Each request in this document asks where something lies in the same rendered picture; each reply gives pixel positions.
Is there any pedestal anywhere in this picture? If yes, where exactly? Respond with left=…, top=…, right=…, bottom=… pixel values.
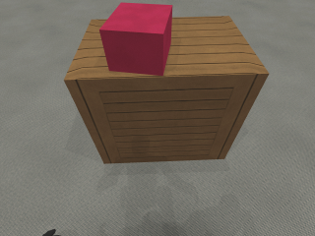
left=64, top=16, right=269, bottom=164

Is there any carton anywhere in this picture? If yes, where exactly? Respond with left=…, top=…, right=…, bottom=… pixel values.
left=99, top=2, right=173, bottom=76

